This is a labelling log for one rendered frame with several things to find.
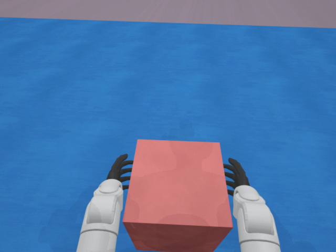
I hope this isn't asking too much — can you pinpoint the right robot hand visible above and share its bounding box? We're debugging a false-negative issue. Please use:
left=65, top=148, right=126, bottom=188
left=223, top=158, right=250, bottom=196

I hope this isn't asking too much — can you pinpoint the left robot hand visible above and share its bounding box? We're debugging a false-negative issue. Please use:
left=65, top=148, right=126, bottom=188
left=106, top=154, right=133, bottom=190

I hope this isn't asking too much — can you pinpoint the robot left forearm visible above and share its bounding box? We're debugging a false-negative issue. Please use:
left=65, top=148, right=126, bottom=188
left=76, top=179, right=123, bottom=252

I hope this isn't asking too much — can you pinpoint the carton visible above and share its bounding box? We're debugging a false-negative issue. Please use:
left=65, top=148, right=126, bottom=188
left=122, top=139, right=233, bottom=252

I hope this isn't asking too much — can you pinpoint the robot right forearm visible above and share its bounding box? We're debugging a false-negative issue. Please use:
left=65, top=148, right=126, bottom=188
left=233, top=185, right=281, bottom=252

